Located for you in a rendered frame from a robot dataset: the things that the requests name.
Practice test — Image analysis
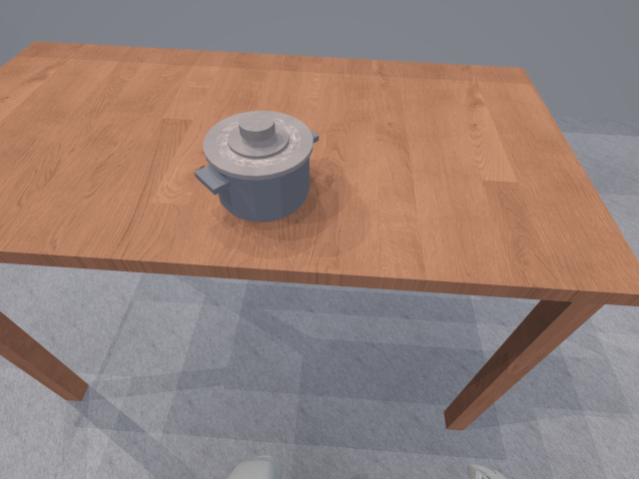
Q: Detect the pot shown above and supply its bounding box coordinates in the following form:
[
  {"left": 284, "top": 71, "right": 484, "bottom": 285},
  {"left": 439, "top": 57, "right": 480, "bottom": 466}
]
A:
[{"left": 194, "top": 130, "right": 319, "bottom": 222}]

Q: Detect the table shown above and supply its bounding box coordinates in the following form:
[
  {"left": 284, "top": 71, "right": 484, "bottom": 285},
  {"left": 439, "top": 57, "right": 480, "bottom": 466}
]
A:
[{"left": 0, "top": 41, "right": 639, "bottom": 430}]

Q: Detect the knob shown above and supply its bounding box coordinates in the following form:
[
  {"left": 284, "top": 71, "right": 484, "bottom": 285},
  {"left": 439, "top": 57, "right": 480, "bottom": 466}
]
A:
[{"left": 239, "top": 112, "right": 276, "bottom": 142}]

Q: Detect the robot left thigh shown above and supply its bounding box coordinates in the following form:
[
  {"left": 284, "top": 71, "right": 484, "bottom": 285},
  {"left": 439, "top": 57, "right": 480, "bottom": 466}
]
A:
[{"left": 227, "top": 459, "right": 288, "bottom": 479}]

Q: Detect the lid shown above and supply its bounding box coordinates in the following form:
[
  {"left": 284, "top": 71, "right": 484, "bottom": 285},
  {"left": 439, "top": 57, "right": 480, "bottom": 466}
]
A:
[{"left": 203, "top": 111, "right": 314, "bottom": 181}]

